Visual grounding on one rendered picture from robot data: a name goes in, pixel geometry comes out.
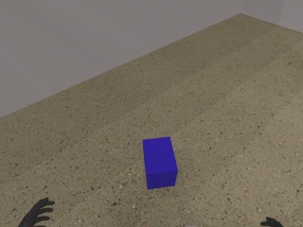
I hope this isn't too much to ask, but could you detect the carton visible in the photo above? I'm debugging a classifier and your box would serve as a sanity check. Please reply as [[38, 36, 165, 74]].
[[142, 136, 178, 190]]

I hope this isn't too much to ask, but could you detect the robot left hand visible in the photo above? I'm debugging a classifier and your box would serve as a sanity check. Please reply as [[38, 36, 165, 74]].
[[18, 197, 55, 227]]

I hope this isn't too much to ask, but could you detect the robot right hand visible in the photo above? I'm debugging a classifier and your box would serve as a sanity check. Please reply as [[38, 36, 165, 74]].
[[260, 217, 283, 227]]

